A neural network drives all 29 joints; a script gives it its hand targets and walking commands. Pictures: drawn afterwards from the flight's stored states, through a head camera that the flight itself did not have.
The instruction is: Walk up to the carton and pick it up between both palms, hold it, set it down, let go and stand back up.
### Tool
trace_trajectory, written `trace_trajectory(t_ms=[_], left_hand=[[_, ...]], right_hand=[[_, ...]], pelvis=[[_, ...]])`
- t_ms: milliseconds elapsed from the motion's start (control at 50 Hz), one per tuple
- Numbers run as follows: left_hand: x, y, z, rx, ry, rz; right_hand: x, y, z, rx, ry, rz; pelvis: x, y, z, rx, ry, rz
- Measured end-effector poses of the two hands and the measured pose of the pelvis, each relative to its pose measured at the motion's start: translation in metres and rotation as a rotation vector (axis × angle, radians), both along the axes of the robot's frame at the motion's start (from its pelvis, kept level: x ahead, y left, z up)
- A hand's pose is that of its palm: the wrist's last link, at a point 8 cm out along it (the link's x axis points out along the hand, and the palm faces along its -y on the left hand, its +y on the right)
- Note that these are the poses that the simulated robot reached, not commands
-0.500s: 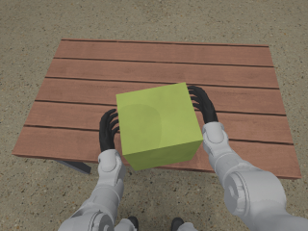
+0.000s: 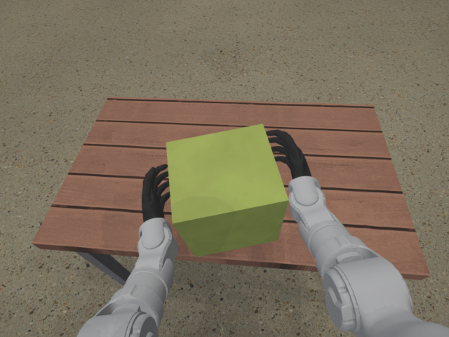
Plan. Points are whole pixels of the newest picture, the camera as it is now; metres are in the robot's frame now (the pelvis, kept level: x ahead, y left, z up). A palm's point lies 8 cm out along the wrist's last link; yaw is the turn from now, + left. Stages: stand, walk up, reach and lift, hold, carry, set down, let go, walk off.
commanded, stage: reach and lift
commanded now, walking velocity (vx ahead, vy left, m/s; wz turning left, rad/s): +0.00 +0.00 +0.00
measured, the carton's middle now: (226, 195) +0.40 +0.04 -0.02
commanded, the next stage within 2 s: none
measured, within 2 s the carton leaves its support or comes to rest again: neither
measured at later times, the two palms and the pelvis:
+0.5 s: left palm (123, 168) +0.35 +0.18 +0.14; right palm (310, 141) +0.39 -0.09 +0.17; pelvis -0.01 +0.02 +0.02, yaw +3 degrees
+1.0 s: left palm (99, 155) +0.35 +0.20 +0.17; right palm (298, 141) +0.38 -0.07 +0.18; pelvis -0.01 +0.04 +0.03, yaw +4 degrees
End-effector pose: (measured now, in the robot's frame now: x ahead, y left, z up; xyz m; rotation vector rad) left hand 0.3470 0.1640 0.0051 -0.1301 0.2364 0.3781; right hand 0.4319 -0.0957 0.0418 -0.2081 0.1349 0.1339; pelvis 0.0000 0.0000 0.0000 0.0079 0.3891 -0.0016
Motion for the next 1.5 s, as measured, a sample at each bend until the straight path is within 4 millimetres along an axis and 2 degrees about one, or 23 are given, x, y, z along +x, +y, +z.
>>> trace_trajectory(t_ms=[180,380,460,740,960,1140,1300,1500], left_hand=[[-0.003,0.017,0.048,0.027,-0.018,-0.034],[0.007,0.013,0.104,0.028,-0.014,-0.14],[0.006,0.013,0.125,0.084,0.003,-0.177],[-0.002,0.032,0.159,0.127,0.025,-0.204],[-0.001,0.037,0.162,0.125,0.038,-0.215],[0.006,0.036,0.172,0.129,0.018,-0.217],[0.011,0.033,0.18,0.147,0.018,-0.224],[0.007,0.034,0.192,0.166,0.009,-0.225]], right_hand=[[-0.01,0.016,0.051,0.05,-0.007,-0.039],[-0.028,0.005,0.106,0.109,0.013,-0.154],[-0.036,0.004,0.12,0.142,0.028,-0.184],[-0.051,0.019,0.14,0.158,0.053,-0.207],[-0.054,0.024,0.135,0.162,0.074,-0.218],[-0.048,0.023,0.146,0.171,0.05,-0.22],[-0.046,0.019,0.148,0.164,0.046,-0.225],[-0.049,0.02,0.158,0.185,0.034,-0.226]], pelvis=[[-0.003,0.005,0.007,-0.014,-0.132,0.03],[-0.004,0.015,0.016,-0.03,-0.275,0.058],[-0.005,0.019,0.02,-0.03,-0.346,0.063],[-0.008,0.032,0.026,-0.029,-0.455,0.074],[-0.01,0.036,0.028,-0.033,-0.468,0.076],[-0.007,0.035,0.029,-0.032,-0.463,0.076],[-0.003,0.033,0.03,-0.028,-0.465,0.076],[-0.004,0.032,0.03,-0.027,-0.481,0.076]])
